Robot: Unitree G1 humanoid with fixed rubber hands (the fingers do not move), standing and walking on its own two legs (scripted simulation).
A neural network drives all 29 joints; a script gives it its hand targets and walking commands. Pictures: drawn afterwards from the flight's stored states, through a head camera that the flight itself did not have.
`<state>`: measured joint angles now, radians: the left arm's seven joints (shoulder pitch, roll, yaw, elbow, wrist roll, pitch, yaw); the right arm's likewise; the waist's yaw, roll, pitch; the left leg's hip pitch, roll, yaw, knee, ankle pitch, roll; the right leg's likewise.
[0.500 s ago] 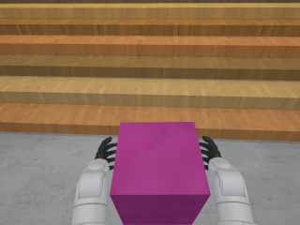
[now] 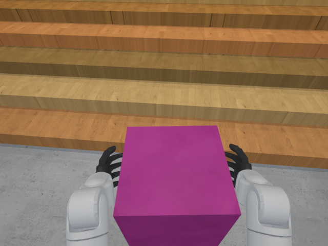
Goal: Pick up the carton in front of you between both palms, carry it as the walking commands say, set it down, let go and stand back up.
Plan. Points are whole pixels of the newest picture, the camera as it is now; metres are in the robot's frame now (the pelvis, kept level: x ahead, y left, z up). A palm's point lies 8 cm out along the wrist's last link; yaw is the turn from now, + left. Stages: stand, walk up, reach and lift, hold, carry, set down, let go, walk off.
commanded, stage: carry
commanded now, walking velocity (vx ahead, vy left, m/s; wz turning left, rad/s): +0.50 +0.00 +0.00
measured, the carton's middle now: (172, 191) +0.27 +0.00 +0.02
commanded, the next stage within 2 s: none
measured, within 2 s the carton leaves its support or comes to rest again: neither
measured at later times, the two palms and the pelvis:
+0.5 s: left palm (122, 83) +0.60 +0.17 +0.10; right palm (213, 84) +0.59 -0.13 +0.11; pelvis +0.32 +0.03 +0.00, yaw -2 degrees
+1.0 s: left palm (138, 19) +1.02 +0.15 +0.16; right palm (203, 19) +1.03 -0.15 +0.16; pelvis +0.63 +0.00 -0.01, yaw -1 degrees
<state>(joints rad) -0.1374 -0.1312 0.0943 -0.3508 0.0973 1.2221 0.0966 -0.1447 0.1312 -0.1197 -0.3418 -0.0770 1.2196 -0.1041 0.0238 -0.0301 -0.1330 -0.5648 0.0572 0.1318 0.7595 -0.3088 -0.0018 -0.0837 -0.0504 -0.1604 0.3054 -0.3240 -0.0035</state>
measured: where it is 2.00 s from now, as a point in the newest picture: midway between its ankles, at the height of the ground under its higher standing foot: (171, 99)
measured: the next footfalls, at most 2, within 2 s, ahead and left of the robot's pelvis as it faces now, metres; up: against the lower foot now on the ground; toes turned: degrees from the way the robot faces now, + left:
left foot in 0.10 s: +0.24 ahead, +0.12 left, +0.00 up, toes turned +11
right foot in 0.58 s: +0.56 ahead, -0.08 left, +0.00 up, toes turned -12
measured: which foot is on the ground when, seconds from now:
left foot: up 0.00-0.08, down 0.10-0.60, up 0.62-1.00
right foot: down 0.00-0.14, up 0.16-0.56, down 0.58-1.00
